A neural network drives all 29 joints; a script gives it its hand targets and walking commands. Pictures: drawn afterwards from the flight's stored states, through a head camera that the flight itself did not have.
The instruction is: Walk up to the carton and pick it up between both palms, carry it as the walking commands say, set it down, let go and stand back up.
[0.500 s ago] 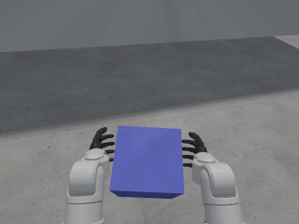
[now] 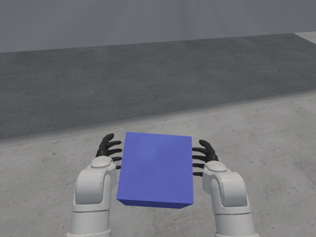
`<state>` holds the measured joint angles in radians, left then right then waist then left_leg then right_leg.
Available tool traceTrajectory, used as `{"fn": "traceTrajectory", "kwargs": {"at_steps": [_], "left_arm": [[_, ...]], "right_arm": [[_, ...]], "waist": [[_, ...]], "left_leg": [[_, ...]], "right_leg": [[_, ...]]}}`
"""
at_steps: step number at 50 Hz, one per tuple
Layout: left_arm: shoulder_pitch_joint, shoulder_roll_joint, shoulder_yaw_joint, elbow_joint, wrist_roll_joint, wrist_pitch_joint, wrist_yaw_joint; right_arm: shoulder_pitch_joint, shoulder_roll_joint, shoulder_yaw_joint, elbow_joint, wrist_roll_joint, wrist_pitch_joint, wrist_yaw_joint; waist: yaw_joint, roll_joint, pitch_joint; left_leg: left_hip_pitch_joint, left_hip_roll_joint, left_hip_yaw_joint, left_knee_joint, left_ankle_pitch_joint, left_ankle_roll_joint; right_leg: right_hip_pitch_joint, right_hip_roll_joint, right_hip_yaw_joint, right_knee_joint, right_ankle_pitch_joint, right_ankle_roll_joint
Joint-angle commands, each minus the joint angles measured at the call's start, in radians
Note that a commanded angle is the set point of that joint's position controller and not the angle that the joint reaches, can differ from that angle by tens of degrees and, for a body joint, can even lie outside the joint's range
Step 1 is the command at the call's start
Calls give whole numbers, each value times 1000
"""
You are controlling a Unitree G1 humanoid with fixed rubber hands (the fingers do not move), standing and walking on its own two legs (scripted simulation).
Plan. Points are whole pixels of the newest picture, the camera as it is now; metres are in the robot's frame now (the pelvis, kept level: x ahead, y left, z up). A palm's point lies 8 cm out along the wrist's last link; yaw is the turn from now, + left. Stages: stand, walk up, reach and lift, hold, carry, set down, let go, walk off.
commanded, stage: carry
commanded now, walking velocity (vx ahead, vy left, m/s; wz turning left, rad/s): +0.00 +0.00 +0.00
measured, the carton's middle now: (155, 173) +0.32 +0.01 -0.02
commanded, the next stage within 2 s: hold in 1.18 s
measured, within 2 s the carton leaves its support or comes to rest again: neither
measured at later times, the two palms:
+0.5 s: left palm (109, 160) +0.31 +0.13 +0.07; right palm (212, 165) +0.30 -0.13 +0.07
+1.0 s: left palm (112, 162) +0.31 +0.13 +0.05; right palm (212, 166) +0.31 -0.13 +0.05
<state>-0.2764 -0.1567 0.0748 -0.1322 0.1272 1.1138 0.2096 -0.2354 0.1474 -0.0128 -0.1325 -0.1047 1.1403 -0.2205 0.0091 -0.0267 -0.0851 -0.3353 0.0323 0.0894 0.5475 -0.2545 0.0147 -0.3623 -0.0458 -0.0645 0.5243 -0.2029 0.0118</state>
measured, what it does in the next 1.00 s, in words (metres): stands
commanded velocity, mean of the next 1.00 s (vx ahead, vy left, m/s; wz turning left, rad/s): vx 0.00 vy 0.00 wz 0.00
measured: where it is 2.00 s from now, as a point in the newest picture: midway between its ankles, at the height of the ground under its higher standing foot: outside the picture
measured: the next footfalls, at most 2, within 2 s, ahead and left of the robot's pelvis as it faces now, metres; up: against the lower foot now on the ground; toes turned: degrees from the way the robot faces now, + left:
none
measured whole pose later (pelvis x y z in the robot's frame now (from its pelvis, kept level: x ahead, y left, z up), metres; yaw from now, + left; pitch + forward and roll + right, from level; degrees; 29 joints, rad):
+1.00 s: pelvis +0.02 -0.01 +0.00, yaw +0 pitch +2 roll +0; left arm -0.26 -0.15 0.11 0.09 0.14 0.87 0.17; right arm -0.24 0.15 -0.07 0.09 -0.13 0.89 -0.17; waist 0.01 -0.02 -0.07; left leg -0.29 0.05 0.09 0.55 -0.29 0.00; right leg -0.33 -0.04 -0.07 0.54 -0.24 0.00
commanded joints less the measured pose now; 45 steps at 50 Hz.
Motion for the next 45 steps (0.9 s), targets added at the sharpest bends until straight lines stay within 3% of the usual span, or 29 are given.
{"fn": "traceTrajectory", "kwargs": {"at_steps": [1,5,7,9,11,21,22,26,27,28,32,33,36,37,39,42,43,45], "left_arm": [[-365,-1014,-486,-77,-312,-49,-236],[-352,-997,-468,-34,-296,-62,-236],[-367,-1004,-484,-73,-309,-69,-233],[-351,-966,-448,-6,-278,-79,-235],[-352,-979,-461,-40,-288,-85,-232],[-349,-953,-440,-8,-276,-128,-232],[-335,-922,-408,60,-247,-134,-233],[-376,-935,-438,-19,-275,-159,-229],[-357,-906,-408,48,-248,-164,-231],[-357,-916,-422,12,-260,-168,-229],[-339,-872,-390,74,-229,-190,-229],[-345,-886,-410,33,-246,-195,-227],[-354,-866,-393,66,-232,-212,-228],[-337,-838,-365,118,-208,-221,-229],[-326,-856,-391,83,-223,-228,-227],[-346,-819,-360,126,-201,-254,-227],[-344,-837,-385,73,-220,-258,-225],[-345,-807,-364,120,-202,-270,-226]], "right_arm": [[-462,1004,421,-175,284,-92,211],[-458,982,399,-142,269,-108,211],[-451,990,405,-162,275,-113,210],[-432,962,377,-83,249,-120,214],[-449,973,396,-129,264,-127,213],[-458,946,378,-110,248,-169,210],[-444,915,347,-43,221,-176,212],[-460,932,363,-103,240,-199,209],[-440,903,333,-31,213,-203,212],[-458,915,353,-81,232,-210,211],[-439,872,318,-9,202,-231,214],[-440,881,332,-50,215,-236,211],[-450,863,319,-19,201,-252,212],[-448,838,298,27,184,-261,214],[-443,850,322,-19,199,-270,212],[-446,820,288,46,175,-292,215],[-445,834,311,-7,195,-295,214],[-439,808,285,43,173,-308,215]], "waist": [[-1,26,-291],[0,42,-286],[0,45,-282],[1,34,-296],[0,29,-289],[-1,23,-288],[0,27,-288],[0,27,-291],[0,28,-294],[1,26,-297],[1,35,-299],[0,32,-302],[0,24,-293],[1,19,-290],[1,20,-279],[0,17,-286],[-1,21,-291],[1,29,-278]], "left_leg": [[131,101,-97,-89,168,29],[138,100,-90,-81,197,26],[136,99,-93,-84,192,28],[151,101,-94,-81,185,28],[150,101,-92,-80,185,28],[153,98,-79,-69,199,22],[158,98,-77,-72,209,20],[158,101,-75,-71,215,20],[163,100,-76,-69,214,21],[158,100,-76,-69,204,21],[173,103,-72,-65,227,20],[171,104,-74,-67,228,20],[161,102,-73,-66,230,19],[163,102,-70,-66,230,19],[155,99,-64,-67,199,16],[156,100,-68,-66,204,16],[162,102,-65,-63,209,17],[154,100,-64,-68,200,16]], "right_leg": [[109,-76,75,-72,112,-40],[110,-76,72,-69,133,-37],[112,-77,73,-67,121,-37],[113,-77,77,-72,122,-42],[113,-78,76,-72,133,-42],[128,-79,71,-69,171,-42],[129,-79,69,-62,170,-42],[129,-80,69,-61,172,-46],[129,-80,66,-63,169,-45],[136,-82,69,-63,167,-46],[130,-80,67,-60,174,-46],[133,-81,66,-57,172,-46],[139,-80,62,-59,177,-44],[137,-79,61,-58,175,-43],[134,-83,66,-64,176,-43],[139,-81,63,-62,172,-44],[138,-84,65,-61,182,-43],[134,-83,63,-63,165,-42]]}}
